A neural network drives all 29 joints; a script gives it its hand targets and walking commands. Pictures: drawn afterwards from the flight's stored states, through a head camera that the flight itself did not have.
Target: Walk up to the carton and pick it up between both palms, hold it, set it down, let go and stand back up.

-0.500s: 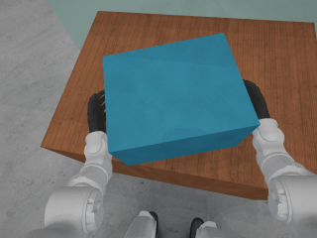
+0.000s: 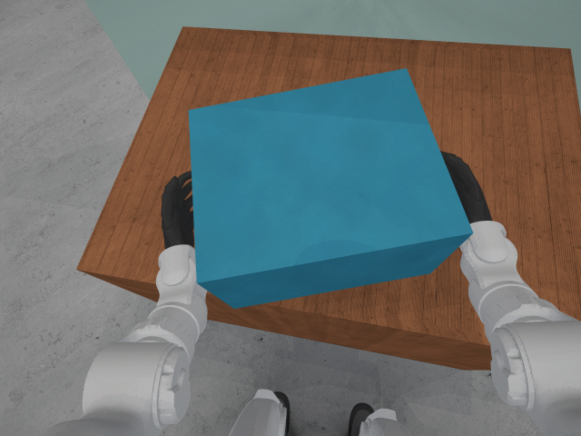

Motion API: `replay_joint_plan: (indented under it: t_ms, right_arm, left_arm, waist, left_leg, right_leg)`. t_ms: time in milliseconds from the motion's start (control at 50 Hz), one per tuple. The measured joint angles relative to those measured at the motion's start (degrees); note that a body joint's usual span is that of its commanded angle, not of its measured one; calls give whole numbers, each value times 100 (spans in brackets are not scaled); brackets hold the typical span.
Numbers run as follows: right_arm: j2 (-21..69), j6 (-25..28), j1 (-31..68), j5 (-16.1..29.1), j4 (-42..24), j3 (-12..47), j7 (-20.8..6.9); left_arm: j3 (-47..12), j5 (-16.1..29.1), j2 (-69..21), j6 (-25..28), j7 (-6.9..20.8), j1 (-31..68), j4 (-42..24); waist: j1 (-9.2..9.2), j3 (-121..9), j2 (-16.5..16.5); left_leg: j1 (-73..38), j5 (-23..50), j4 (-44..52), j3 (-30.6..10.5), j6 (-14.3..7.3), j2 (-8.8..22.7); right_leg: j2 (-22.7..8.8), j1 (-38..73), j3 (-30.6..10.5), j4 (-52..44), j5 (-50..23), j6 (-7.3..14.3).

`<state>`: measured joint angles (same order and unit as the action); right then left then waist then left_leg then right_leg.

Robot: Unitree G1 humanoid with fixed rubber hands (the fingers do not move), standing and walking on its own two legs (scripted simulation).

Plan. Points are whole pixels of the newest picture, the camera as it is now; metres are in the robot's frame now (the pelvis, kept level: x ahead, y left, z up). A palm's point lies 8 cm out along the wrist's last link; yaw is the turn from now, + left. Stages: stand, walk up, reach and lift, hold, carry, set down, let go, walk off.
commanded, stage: reach and lift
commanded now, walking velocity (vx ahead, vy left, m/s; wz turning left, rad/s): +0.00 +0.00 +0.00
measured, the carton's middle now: (315, 195) +0.46 +0.05 -0.05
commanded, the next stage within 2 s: none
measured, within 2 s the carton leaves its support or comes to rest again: leaves its support in 0.20 s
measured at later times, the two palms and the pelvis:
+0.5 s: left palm (167, 247) +0.35 +0.25 -0.02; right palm (471, 209) +0.44 -0.15 +0.00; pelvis -0.01 +0.01 +0.00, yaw +0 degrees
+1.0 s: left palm (118, 234) +0.33 +0.25 +0.08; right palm (499, 185) +0.42 -0.14 +0.10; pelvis -0.03 +0.00 +0.03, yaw +2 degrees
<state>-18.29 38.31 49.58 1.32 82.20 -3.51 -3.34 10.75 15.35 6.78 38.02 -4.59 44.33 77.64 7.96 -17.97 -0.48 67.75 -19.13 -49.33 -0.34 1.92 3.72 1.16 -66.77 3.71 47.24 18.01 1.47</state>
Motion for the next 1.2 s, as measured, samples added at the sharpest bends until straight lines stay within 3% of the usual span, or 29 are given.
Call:
replay_joint_plan:
  t_ms: [400,560,720,940,1200]
  right_arm:
    - [0,-714,1,2,56,420,0]
    - [1,-1094,0,279,56,781,1]
    - [0,-1596,-3,564,-160,989,-22]
    - [9,-2289,-4,579,-354,840,-78]
    - [14,-2964,-227,595,-1173,577,-41]
  left_arm:
    - [-439,0,34,-527,-373,-267,31]
    - [-820,103,115,-874,-510,-306,31]
    - [-1161,274,212,-1257,-609,-305,-95]
    - [-1180,276,261,-1750,-577,-191,-160]
    - [-1035,277,336,-2234,-528,-124,-640]
  waist:
    - [0,-454,0]
    - [0,-552,0]
    - [0,-566,0]
    - [-2,-427,0]
    - [-274,19,0]
  left_leg:
    - [-1,31,-78,-3,-21,-1]
    - [-121,70,-106,-6,-35,-2]
    - [-463,136,-65,-8,-35,-10]
    - [-1451,421,592,-2,-35,-220]
    - [-2626,696,1486,1,-35,-252]
  right_leg:
    - [0,39,0,0,-69,0]
    - [0,174,0,0,-124,-4]
    - [-5,512,0,-29,-178,-4]
    - [-196,1413,3,-399,-264,-12]
    - [-198,2545,7,-1190,-481,-13]
